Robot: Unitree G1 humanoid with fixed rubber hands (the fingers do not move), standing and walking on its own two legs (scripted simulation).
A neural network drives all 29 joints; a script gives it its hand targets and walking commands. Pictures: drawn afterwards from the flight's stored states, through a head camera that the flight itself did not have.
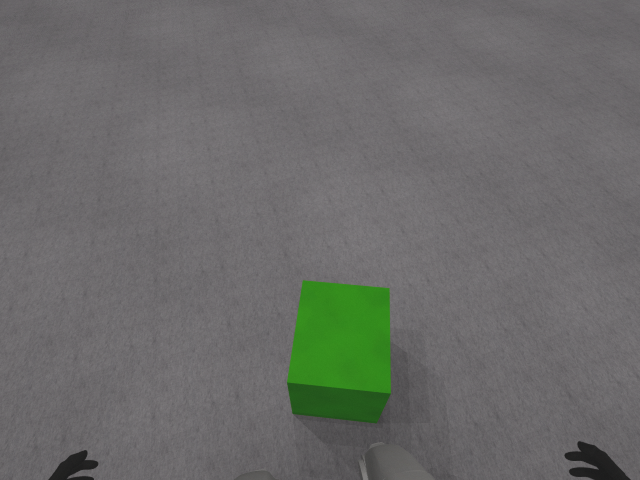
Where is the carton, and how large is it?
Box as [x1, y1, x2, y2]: [287, 280, 390, 422]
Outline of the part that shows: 303,280 287,379 292,412 297,414 376,422 390,393 389,288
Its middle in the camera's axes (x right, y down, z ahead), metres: +0.06 +0.32 +1.12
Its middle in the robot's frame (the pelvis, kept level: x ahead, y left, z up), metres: +0.52 -0.06 -0.60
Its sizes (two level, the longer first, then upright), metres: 0.294 0.249 0.277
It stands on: the floor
